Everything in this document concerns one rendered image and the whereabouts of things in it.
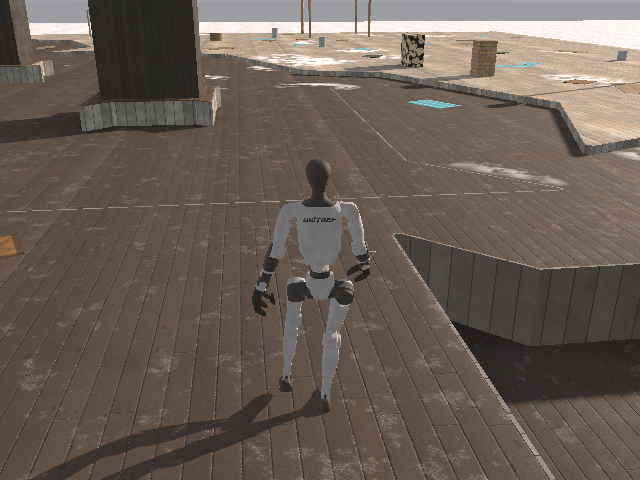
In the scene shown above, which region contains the right robot foot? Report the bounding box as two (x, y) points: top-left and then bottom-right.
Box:
(315, 386), (331, 413)

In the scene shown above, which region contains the robot left upper arm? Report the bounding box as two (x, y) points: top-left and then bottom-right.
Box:
(269, 202), (299, 259)

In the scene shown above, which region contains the left robot foot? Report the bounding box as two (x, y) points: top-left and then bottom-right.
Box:
(279, 374), (293, 392)

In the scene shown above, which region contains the robot foot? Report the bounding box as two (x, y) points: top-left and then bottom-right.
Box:
(315, 386), (331, 413)
(279, 374), (293, 392)

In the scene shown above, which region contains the robot right upper arm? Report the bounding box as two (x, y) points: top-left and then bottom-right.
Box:
(340, 201), (367, 256)

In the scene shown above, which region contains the robot right hand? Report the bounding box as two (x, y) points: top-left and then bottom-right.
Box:
(347, 264), (370, 282)

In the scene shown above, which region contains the right robot forearm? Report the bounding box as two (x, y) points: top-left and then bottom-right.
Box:
(356, 240), (370, 270)

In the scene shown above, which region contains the left robot forearm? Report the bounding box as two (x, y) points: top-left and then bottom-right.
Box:
(255, 243), (279, 292)

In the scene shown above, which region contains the robot left hand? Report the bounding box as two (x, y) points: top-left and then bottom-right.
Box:
(252, 287), (275, 317)

